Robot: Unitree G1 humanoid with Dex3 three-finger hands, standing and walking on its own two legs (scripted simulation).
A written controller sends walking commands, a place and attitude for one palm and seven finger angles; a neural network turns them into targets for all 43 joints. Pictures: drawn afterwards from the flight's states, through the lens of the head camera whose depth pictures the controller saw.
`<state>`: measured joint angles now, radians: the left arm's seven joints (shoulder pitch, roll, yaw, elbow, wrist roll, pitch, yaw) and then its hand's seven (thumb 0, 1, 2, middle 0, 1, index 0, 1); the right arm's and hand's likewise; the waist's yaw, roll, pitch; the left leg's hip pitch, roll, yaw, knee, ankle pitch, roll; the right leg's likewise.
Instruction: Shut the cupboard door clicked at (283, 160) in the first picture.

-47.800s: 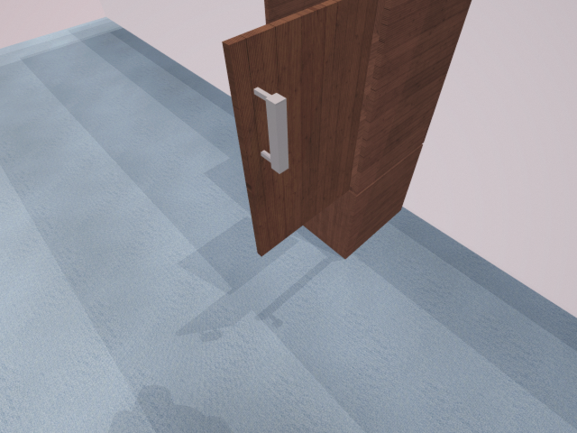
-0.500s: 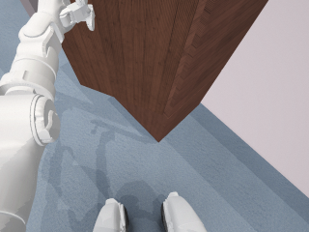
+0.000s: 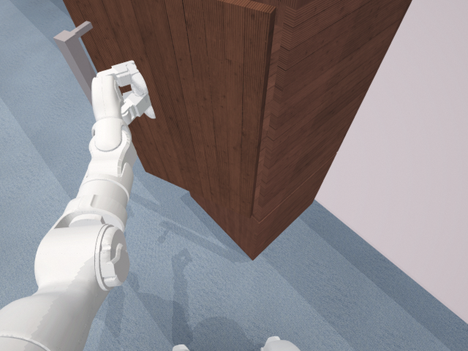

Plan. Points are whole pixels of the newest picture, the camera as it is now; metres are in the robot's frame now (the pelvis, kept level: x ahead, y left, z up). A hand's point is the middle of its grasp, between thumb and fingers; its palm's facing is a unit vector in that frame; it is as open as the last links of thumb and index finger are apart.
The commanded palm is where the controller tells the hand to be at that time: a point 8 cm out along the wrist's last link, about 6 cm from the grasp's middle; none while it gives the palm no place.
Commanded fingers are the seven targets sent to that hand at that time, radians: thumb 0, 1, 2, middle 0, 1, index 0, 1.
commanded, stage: pull the fist back off the door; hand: left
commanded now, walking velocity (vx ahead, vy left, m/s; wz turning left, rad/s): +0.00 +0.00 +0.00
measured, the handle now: (94, 69) +0.63 +0.21 +0.12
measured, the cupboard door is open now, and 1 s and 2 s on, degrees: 21 21 21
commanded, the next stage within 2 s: draw the hand back to the body in 0.32 s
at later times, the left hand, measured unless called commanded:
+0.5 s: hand (144, 125) +0.46 +0.10 +0.12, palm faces +0.10 -1.00 +0.01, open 3.1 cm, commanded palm +0.41 +0.15 +0.13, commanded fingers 0.00 0.90 0.90 -1.30 -1.50 -1.30 -1.50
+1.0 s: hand (63, 192) +0.32 +0.18 +0.17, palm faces +0.08 -0.99 -0.09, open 3.0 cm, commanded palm +0.28 +0.23 +0.17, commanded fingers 0.00 0.90 0.90 -1.05 -1.23 -1.05 -1.23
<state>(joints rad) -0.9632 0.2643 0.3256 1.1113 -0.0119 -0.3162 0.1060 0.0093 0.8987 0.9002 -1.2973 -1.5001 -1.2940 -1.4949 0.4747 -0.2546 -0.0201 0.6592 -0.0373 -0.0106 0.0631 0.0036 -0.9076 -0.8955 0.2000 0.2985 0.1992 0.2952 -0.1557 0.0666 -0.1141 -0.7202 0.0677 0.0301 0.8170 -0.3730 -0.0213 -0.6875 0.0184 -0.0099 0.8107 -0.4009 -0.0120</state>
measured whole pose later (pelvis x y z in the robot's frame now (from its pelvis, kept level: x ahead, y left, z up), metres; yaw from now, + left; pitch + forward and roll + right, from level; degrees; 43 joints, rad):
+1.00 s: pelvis -0.02 +0.02 +0.03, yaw +1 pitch +0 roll +0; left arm -0.21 0.21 0.10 0.21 -0.15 -0.04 -0.03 0.01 0.90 0.90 -1.25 -1.44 -1.25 -1.44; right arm 0.20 -0.26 0.01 0.60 0.06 -0.02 -0.05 0.01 -0.91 -0.90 0.20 0.30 0.20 0.29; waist 0.00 0.05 -0.05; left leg -0.33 0.02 0.04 0.62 -0.29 0.01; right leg -0.29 -0.03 -0.01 0.62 -0.33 0.02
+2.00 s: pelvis +0.01 +0.01 +0.04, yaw +2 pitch -4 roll +0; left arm 0.46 0.34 0.32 -0.38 -0.07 -0.05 0.11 0.01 0.89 0.89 -0.22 -0.31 -0.21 -0.31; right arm 0.18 -0.23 0.01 0.63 0.01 -0.08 -0.09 0.01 -0.91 -0.90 0.20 0.30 0.20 0.30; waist 0.07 0.07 0.01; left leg -0.10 0.02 0.02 0.41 -0.24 -0.01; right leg -0.05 -0.02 -0.03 0.40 -0.27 0.01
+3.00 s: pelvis -0.12 +0.03 +0.02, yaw +5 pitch -2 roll -1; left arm 0.52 0.40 0.42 -0.54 -0.03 -0.22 0.18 0.01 0.88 0.89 -0.21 -0.30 -0.21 -0.30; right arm 0.24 -0.23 -0.01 0.62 0.00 -0.03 -0.08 0.01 -0.90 -0.90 0.20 0.30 0.20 0.30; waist 0.02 -0.01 0.00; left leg -0.47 0.00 0.02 0.71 -0.33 0.02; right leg -0.41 -0.02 0.02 0.62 -0.18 0.04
